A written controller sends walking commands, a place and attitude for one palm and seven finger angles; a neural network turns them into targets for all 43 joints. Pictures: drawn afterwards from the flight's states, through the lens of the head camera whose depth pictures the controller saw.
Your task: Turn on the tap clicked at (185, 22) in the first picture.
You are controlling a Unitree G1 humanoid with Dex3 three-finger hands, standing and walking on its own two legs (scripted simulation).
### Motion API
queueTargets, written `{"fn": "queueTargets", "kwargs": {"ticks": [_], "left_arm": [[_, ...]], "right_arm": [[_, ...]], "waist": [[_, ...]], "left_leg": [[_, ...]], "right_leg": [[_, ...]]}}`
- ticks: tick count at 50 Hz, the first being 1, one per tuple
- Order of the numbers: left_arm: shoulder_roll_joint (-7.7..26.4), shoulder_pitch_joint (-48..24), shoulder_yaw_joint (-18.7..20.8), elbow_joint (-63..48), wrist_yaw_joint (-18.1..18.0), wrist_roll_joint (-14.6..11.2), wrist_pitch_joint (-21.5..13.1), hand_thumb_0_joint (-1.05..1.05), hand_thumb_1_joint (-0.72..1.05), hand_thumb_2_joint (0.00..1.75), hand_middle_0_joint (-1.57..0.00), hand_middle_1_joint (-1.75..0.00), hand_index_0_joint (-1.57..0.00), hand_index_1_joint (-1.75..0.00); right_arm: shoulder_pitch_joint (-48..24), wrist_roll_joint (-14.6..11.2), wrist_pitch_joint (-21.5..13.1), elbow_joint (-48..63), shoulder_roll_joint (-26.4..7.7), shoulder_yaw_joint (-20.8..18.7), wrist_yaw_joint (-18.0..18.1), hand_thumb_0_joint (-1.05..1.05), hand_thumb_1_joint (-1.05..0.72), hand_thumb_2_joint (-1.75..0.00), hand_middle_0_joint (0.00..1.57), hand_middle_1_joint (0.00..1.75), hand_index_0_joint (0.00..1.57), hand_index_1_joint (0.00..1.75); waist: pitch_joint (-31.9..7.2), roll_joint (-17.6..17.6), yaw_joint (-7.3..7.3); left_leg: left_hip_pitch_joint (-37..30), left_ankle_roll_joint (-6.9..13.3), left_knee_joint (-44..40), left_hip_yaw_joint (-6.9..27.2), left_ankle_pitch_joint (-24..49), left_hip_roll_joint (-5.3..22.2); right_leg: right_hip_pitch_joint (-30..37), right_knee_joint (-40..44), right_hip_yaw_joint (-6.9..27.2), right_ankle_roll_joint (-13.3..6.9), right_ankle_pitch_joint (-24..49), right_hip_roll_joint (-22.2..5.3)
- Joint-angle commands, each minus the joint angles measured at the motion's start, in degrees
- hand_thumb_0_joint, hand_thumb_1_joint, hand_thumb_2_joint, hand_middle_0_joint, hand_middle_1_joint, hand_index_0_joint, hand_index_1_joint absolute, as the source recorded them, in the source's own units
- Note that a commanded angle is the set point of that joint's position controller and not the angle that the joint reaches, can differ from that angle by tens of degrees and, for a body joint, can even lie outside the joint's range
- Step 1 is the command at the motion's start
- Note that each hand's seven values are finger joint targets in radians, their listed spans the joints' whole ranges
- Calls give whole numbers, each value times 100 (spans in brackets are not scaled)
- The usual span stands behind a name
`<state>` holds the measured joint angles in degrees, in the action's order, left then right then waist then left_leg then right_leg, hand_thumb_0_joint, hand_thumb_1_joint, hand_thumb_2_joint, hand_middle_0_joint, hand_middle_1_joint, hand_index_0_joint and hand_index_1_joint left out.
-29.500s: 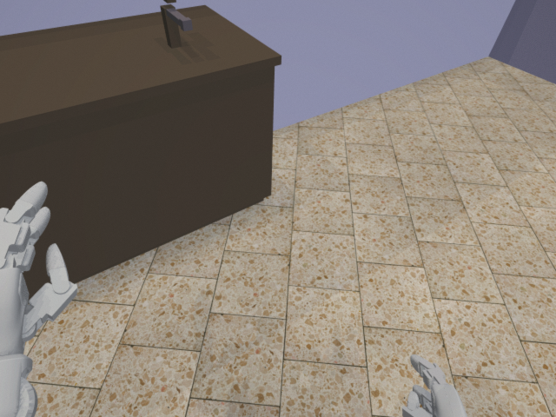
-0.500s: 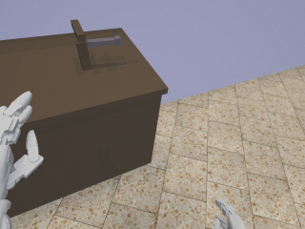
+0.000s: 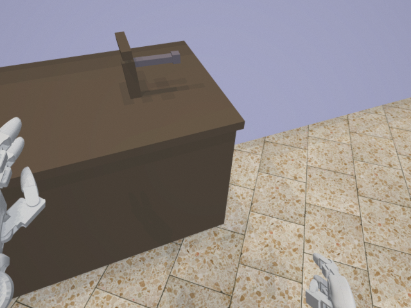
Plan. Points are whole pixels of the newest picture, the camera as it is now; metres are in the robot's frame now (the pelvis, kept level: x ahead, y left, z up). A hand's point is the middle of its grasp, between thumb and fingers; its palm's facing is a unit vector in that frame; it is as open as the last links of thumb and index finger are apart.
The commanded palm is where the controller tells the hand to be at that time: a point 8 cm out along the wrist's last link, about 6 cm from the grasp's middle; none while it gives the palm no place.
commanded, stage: stop stepping back and stand still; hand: left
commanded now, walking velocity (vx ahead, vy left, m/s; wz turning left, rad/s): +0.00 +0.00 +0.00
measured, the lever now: (175, 57) +0.78 +0.15 +0.12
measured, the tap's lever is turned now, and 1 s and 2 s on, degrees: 86 86 86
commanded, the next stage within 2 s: stand and check the lever's angle in 0.28 s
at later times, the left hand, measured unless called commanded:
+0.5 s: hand (23, 213) +0.21 +0.28 +0.16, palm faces +0.41 -0.84 -0.36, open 7.4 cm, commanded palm +0.15 +0.31 +0.18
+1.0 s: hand (21, 217) +0.20 +0.28 +0.16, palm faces +0.40 -0.84 -0.36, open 7.5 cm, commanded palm +0.15 +0.32 +0.18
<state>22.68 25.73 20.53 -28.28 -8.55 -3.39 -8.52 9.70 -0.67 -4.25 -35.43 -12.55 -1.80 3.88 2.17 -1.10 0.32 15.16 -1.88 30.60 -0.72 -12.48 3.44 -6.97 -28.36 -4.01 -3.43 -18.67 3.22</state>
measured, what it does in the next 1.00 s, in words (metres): stands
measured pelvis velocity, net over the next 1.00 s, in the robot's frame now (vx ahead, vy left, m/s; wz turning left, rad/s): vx -0.01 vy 0.04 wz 0.00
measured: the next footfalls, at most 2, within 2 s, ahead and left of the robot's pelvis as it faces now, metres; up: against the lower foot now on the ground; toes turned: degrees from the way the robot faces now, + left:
none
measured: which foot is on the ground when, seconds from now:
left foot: down 0.00-1.00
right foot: down 0.00-1.00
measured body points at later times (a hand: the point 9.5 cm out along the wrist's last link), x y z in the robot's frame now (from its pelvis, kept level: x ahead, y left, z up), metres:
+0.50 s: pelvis -0.01 +0.03 +0.01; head -0.01 +0.03 +0.46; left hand +0.18 +0.32 +0.18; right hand +0.17 -0.20 -0.07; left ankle +0.04 +0.14 -0.73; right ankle -0.03 -0.08 -0.73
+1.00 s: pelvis -0.01 +0.04 +0.01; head -0.01 +0.03 +0.46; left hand +0.17 +0.32 +0.18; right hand +0.17 -0.19 -0.08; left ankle +0.04 +0.14 -0.73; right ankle -0.03 -0.08 -0.73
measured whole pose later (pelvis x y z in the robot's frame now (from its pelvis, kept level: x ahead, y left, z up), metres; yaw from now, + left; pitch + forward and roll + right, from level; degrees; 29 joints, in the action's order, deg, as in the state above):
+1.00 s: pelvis -0.01 +0.04 +0.01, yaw +0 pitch -1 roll -1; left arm 19.2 26.2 16.6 -24.3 -8.7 -2.9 -5.4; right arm 10.4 0.2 -3.7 -36.3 -11.4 0.3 4.4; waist 0.2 -2.1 1.0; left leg 15.0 1.0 25.0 -1.6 -8.7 1.2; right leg -6.0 -21.0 -3.4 -0.7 -13.7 1.2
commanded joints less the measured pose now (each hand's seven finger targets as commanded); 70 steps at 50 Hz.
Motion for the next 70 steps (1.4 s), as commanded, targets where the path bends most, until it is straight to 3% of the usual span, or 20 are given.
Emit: {"fn": "queueTargets", "kwargs": {"ticks": [1, 4, 5, 7, 10, 15, 20, 28, 30, 35, 38, 44, 50, 54, 55, 66, 70], "left_arm": [[515, -131, 291, -615, 12, -51, -132, 0, 90, 90, -20, -30, -20, -30], [521, -297, 170, -859, 39, -28, -47, 0, 90, 90, -20, -30, -20, -30], [611, -412, 198, -999, 32, -27, -36, 0, 90, 90, -20, -30, -20, -30], [647, -476, 186, -1154, 3, -14, -22, 0, 90, 90, -20, -30, -20, -30], [1047, -679, 530, -1448, -72, -14, -59, 0, 90, 90, -20, -30, -20, -30], [875, -386, 528, -1310, -99, -60, -78, 0, 90, 90, -20, -30, -20, -30], [548, -227, 236, -879, -49, -63, -10, 0, 90, 90, -20, -30, -20, -30], [698, -492, 242, -979, -106, 15, -53, 0, 90, 90, -20, -30, -20, -30], [895, -602, 401, -1234, -133, 36, -104, 0, 90, 90, -20, -30, -20, -30], [791, -362, 379, -1199, -136, 30, -137, 0, 90, 90, -20, -30, -20, -30], [645, -232, 287, -1011, -130, 25, -123, 0, 90, 90, -20, -30, -20, -30], [563, -371, 173, -827, -93, 21, -77, 0, 90, 90, -20, -30, -20, -30], [765, -668, 284, -1024, -105, 47, -95, 0, 90, 90, -20, -30, -20, -30], [704, -465, 277, -1043, -112, 23, -91, 0, 90, 90, -20, -30, -20, -30], [756, -461, 324, -1059, -110, 23, -89, 0, 90, 90, -20, -30, -20, -30], [697, -195, 299, -946, -74, -27, 1, 0, 90, 90, -20, -30, -20, -30], [756, -335, 308, -1037, -67, -35, 16, 0, 90, 90, -20, -30, -20, -30]], "right_arm": [[-406, -55, -263, 867, -577, -147, -42, 0, -90, -90, 20, 30, 20, 30], [-468, -54, -224, 938, -608, -135, -50, 0, -90, -90, 20, 30, 20, 30], [-537, -39, -225, 957, -616, -115, -30, 0, -90, -90, 20, 30, 20, 30], [-566, -26, -206, 982, -582, -80, -25, 0, -90, -90, 20, 30, 20, 30], [-669, 15, -197, 978, -552, -55, 24, 0, -90, -90, 20, 30, 20, 30], [-604, 32, -171, 965, -521, -58, 26, 0, -90, -90, 20, 30, 20, 30], [-578, 21, -162, 952, -550, -52, 23, 0, -90, -90, 20, 30, 20, 30], [-646, 53, -218, 925, -573, -29, 92, 0, -90, -90, 20, 30, 20, 30], [-674, 75, -249, 920, -601, -56, 108, 0, -90, -90, 20, 30, 20, 30], [-635, 92, -300, 914, -598, -61, 90, 0, -90, -90, 20, 30, 20, 30], [-599, 80, -294, 884, -568, -46, 70, 0, -90, -90, 20, 30, 20, 30], [-619, 64, -280, 871, -588, -51, 80, 0, -90, -90, 20, 30, 20, 30], [-693, 81, -278, 881, -597, -49, 94, 0, -90, -90, 20, 30, 20, 30], [-644, 78, -266, 891, -568, -43, 85, 0, -90, -90, 20, 30, 20, 30], [-657, 81, -267, 896, -588, -56, 86, 0, -90, -90, 20, 30, 20, 30], [-596, 36, -181, 924, -568, -76, 95, 0, -90, -90, 20, 30, 20, 30], [-640, 24, -151, 947, -597, -89, 90, 0, -90, -90, 20, 30, 20, 30]], "waist": [[-940, 195, 14], [-1081, 216, 21], [-1033, 17, 28], [-925, -45, 36], [-786, -165, 63], [-785, -426, 43], [-667, -258, 7], [-557, -245, 31], [-649, -490, 38], [-668, -609, 39], [-634, -465, 31], [-644, -202, 20], [-622, -338, 34], [-701, -286, 46], [-702, -408, 38], [-948, -146, 48], [-882, -203, 38]], "left_leg": [[-819, 363, -92, 295, 2131, 233], [-948, 387, -132, 250, 2321, 243], [-984, 393, -200, 261, 2289, 232], [-829, 388, -282, 348, 2007, 230], [-694, 367, -398, 397, 1449, 169], [-636, 323, -531, 460, 1164, 135], [-588, 305, -692, 501, 886, 154], [-398, 332, -1040, 612, 60, 129], [-442, 329, -1026, 589, 156, 106], [-410, 298, -1179, 672, 21, 122], [-393, 288, -1224, 682, -188, 134], [-544, 273, -1081, 558, 153, 97], [-557, 277, -1028, 528, 189, 33], [-583, 287, -972, 535, 408, 28], [-595, 267, -969, 523, 450, 11], [-871, 294, -608, 385, 1717, 55], [-882, 291, -547, 351, 1706, 23]], "right_leg": [[-102, 471, 729, 371, 2551, -678], [-79, 439, 649, 411, 2661, -681], [-150, 457, 670, 408, 2538, -677], [-156, 571, 641, 357, 2107, -659], [-224, 782, 716, 282, 1677, -700], [-162, 886, 697, 221, 1437, -664], [-284, 981, 596, 268, 1201, -564], [-336, 1119, 567, 263, 679, -482], [-265, 1092, 588, 245, 799, -498], [-214, 1062, 512, 243, 683, -428], [-268, 1120, 507, 249, 576, -403], [-387, 1206, 523, 268, 725, -442], [-393, 1261, 556, 244, 752, -482], [-284, 1205, 536, 242, 925, -483], [-296, 1207, 533, 236, 932, -488], [-203, 1069, 499, 305, 1774, -545], [-285, 1130, 524, 311, 1776, -580]]}}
